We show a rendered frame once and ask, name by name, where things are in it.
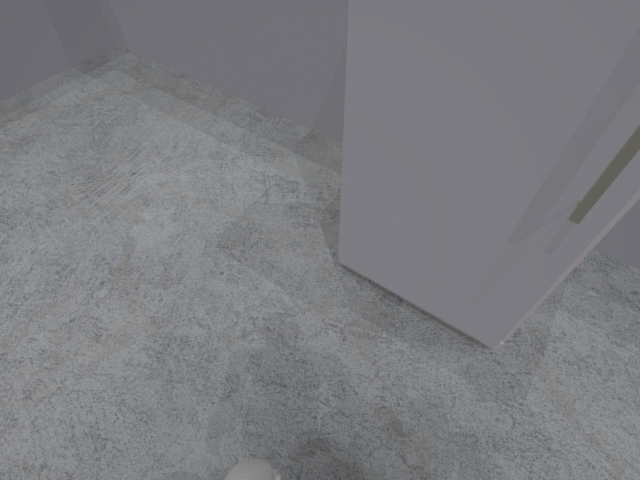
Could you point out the handle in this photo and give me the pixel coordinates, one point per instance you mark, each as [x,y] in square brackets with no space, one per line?
[623,157]

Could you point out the robot left thigh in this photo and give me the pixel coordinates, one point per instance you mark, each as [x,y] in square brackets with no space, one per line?
[253,470]

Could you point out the fridge door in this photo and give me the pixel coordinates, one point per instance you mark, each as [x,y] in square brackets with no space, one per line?
[472,129]

